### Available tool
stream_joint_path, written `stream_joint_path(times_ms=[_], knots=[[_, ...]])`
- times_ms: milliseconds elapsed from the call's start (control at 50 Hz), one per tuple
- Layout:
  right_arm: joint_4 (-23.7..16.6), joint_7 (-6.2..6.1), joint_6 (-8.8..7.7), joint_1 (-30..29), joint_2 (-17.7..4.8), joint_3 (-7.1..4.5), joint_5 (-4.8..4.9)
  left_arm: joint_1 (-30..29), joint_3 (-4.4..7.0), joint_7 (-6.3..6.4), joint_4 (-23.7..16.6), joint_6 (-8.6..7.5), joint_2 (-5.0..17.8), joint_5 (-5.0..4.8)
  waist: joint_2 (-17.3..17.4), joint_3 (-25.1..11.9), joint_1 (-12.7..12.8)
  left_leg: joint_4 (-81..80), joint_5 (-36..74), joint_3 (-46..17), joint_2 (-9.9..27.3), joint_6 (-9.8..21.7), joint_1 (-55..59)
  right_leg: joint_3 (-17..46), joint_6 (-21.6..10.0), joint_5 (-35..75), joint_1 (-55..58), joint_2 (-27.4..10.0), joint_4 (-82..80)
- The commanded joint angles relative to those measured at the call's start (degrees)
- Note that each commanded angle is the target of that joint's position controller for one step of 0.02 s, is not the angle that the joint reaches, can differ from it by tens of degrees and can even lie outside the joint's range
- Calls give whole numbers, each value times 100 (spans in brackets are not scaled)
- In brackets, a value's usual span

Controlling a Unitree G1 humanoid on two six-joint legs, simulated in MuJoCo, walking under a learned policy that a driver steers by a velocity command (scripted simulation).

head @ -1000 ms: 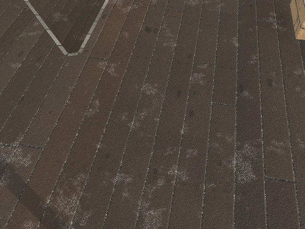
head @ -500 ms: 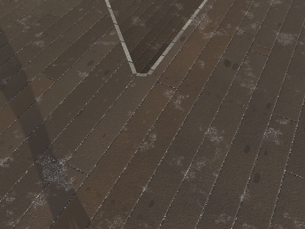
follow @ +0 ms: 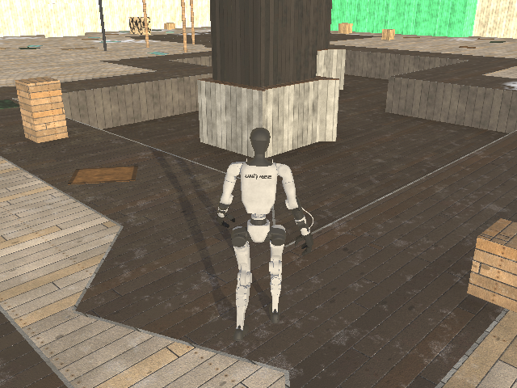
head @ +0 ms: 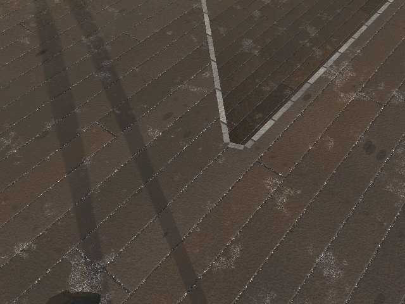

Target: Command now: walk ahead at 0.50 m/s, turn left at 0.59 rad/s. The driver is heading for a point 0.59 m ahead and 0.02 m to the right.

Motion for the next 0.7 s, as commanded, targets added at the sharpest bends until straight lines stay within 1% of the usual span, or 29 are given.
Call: stream_joint_path(times_ms=[20,40,60,80,100,120,140,160,220,240,280,320,360,380,400,420,440,460,480,500,520,540,560,580,620,660,700], knots=[[-503,33,-24,-122,-607,-58,-100,1107,336,61,-72,69,778,-56,-327,-609,623,2128,537,307,620,-12,-2807,3240,-881,-2255,2732,-2219,-1860],[-536,82,-6,-277,-480,-38,-95,962,285,38,-34,56,600,-45,-251,-319,538,1927,827,379,791,-76,-2659,2435,-773,-1331,2283,-1937,-1976],[-552,137,47,-363,-419,-34,-157,1023,269,47,41,22,551,-61,-490,-197,507,1775,923,443,925,-129,-2555,1845,-687,-710,2040,-1728,-2049],[-543,193,115,-304,-351,-17,-185,1087,264,44,115,-21,530,-87,-640,-154,452,1752,1019,505,977,-175,-2438,1402,-614,-309,1866,-1557,-2142],[-587,228,161,-338,-307,-4,-184,1187,281,19,181,-87,562,-115,-752,-183,438,1755,1096,555,985,-204,-2419,1201,-667,160,1828,-1569,-2161],[-657,256,191,-470,-280,7,-178,1260,297,-6,233,-139,569,-145,-712,-175,427,1742,1204,561,1019,-227,-2549,995,-708,515,1880,-1585,-2211],[-723,281,201,-639,-233,25,-188,1352,308,-28,295,-180,576,-163,-664,-149,445,1655,1340,539,1029,-254,-2679,838,-762,730,1896,-1583,-2284],[-776,299,200,-791,-190,43,-191,1424,319,-44,351,-203,588,-157,-618,-130,455,1538,1492,520,1027,-282,-2810,682,-798,863,1940,-1564,-2348],[-931,328,163,-1288,-68,116,-186,1600,324,-81,534,-209,576,-138,-589,7,508,692,2003,562,985,-351,-2994,172,-818,1225,2010,-1419,-2456],[-971,333,143,-1455,-5,154,-183,1556,314,-91,569,-203,555,-146,-581,97,497,228,2202,684,946,-372,-2828,-67,-777,1692,1921,-1318,-2407],[-1035,346,89,-1783,171,257,-186,1558,308,-96,651,-185,580,-184,-625,123,539,-740,2534,1072,859,-372,-2194,-511,-673,2704,1713,-1169,-2203],[-1040,333,46,-1951,191,295,-195,1827,319,-87,821,-153,669,-204,-696,-9,638,-1214,2605,1289,741,-323,-1772,-558,-600,3437,1938,-1221,-1922],[-965,278,4,-1799,94,285,-218,1888,342,-54,943,-90,774,-224,-805,-131,560,-1578,2437,1276,656,-166,-1470,-493,-521,3865,2262,-1301,-1487],[-844,234,-34,-1538,36,270,-257,1934,341,-35,1015,-52,790,-248,-792,-249,455,-1900,2447,1249,590,-60,-1096,-400,-468,4047,2357,-1263,-1105],[-603,182,-111,-957,-23,245,-320,1937,325,-26,1079,-9,764,-287,-573,-493,170,-2487,2974,1256,530,51,-343,-453,-357,3889,2285,-1071,-384],[-422,120,-193,-456,-303,190,-425,2100,275,-24,1050,-17,622,-316,-196,-932,35,-2498,4501,899,1087,139,771,-511,-200,2714,1707,-827,436],[-403,43,-204,58,-743,104,-496,2547,121,-29,844,-21,56,-389,987,-1935,77,-1729,7835,-645,2985,765,2614,-640,-12,-1019,361,-361,2124],[-405,-21,-149,57,-687,78,-73,2826,151,46,1066,139,178,-529,1107,-2842,14,-1808,8747,-1296,3462,1425,2683,139,5,-3000,264,157,3129],[-435,-49,-91,-266,-519,110,53,2511,250,74,1085,250,441,-431,561,-2284,109,-2114,7896,-670,3114,1267,2012,490,-9,-2869,119,-47,3295],[-478,-88,-68,-746,-305,183,27,2141,263,67,1003,280,409,-340,570,-1468,257,-2443,7040,-351,2868,1057,1344,375,-10,-2606,-165,-145,3228],[-493,-136,-53,-1056,-116,244,0,1967,286,70,1019,318,380,-255,469,-877,413,-2755,6459,-27,2624,846,708,331,34,-2234,-177,-259,3049],[-500,-183,-42,-1245,-29,269,17,2011,315,55,1063,396,361,-167,518,-607,582,-2985,6068,310,2449,677,140,277,95,-1917,84,-319,2900],[-508,-202,-39,-1288,-37,264,-17,2169,330,37,1138,476,289,-120,529,-624,664,-3061,5977,546,2367,642,-165,160,143,-1715,369,-252,3006],[-514,-206,-53,-1302,-75,243,-36,2236,340,21,1146,532,216,-127,480,-735,715,-3130,5791,679,2368,709,-309,99,185,-1616,496,-208,3101],[-519,-213,-60,-1420,-123,202,-67,2134,383,9,1074,624,176,-149,478,-736,788,-3261,4959,886,2360,793,-570,31,224,-1505,467,-202,3063],[-482,-234,-16,-1433,-100,184,-107,1844,397,-6,940,707,151,-128,623,-564,740,-3414,3666,1004,2339,775,-733,-12,209,-1329,317,-284,2631],[-445,-251,47,-1396,-125,156,-126,1525,383,-55,786,772,126,-101,757,-453,632,-3520,2525,1048,2337,745,-805,-96,172,-1201,323,-332,2088]])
